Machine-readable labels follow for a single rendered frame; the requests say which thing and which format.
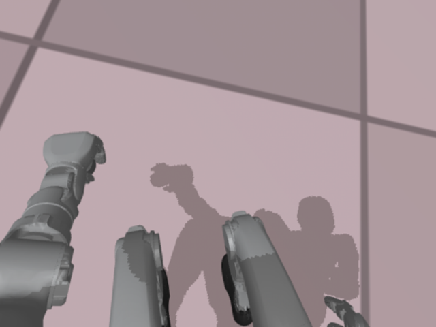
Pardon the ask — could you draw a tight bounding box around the right robot hand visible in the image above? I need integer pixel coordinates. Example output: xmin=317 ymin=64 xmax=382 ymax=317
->
xmin=324 ymin=296 xmax=369 ymax=327

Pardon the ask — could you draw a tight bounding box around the left robot arm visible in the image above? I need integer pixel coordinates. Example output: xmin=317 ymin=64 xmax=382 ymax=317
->
xmin=0 ymin=162 xmax=86 ymax=327

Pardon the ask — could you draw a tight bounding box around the left robot hand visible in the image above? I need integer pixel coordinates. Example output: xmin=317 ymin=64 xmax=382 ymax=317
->
xmin=43 ymin=131 xmax=106 ymax=184

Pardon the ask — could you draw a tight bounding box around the right robot foot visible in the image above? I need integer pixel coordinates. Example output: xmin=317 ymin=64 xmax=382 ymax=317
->
xmin=221 ymin=254 xmax=252 ymax=326

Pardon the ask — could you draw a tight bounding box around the tin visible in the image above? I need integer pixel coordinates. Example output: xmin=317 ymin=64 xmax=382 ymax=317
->
xmin=87 ymin=160 xmax=96 ymax=174

